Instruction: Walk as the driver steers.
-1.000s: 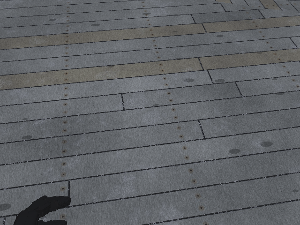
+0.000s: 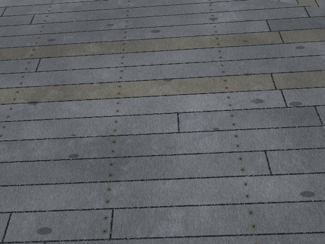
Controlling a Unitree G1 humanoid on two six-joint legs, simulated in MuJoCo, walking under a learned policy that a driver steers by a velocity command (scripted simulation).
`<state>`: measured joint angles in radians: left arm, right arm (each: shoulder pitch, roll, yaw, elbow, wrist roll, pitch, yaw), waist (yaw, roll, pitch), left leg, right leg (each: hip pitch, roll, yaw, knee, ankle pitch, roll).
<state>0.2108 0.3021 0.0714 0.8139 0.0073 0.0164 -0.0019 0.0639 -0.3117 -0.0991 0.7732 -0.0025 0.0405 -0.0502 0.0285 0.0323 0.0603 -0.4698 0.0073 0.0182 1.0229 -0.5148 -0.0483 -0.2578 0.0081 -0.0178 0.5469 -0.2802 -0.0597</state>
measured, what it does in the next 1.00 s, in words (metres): steps on the spot, turning right: left foot, then right foot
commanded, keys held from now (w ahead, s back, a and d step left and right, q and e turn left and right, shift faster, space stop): e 0.52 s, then no key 0.48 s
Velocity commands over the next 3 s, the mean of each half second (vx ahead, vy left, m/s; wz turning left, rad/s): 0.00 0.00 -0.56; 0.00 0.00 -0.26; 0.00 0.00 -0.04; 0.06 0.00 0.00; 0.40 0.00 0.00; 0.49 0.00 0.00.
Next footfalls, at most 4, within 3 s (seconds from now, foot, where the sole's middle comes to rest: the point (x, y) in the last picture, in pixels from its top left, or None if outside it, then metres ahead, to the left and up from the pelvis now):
0.40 left None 0.10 0.13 -0.77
0.78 right None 0.00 -0.12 -0.77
1.10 left None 0.10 0.11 -0.77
2.50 left None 0.45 -0.05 -0.77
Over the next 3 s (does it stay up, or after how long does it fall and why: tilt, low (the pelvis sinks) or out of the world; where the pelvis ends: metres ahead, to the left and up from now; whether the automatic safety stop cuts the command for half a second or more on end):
stays up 0.48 -0.17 0.00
